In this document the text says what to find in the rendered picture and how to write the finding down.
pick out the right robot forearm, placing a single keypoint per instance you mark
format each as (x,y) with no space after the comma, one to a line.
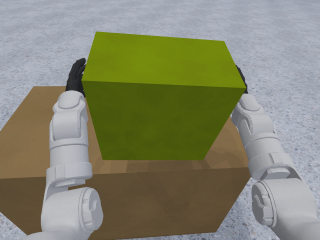
(267,158)

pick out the left robot hand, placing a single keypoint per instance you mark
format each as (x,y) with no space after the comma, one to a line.
(74,82)

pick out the right robot hand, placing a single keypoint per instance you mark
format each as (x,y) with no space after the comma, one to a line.
(243,78)

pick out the robot left upper arm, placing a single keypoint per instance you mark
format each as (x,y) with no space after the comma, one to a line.
(70,215)

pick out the pedestal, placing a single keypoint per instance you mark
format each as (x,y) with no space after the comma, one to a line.
(139,198)

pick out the left robot forearm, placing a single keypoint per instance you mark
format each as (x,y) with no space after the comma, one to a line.
(68,145)

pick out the carton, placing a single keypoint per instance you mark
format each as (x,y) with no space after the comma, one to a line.
(158,97)

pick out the robot right upper arm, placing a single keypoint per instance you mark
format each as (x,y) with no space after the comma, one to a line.
(287,207)

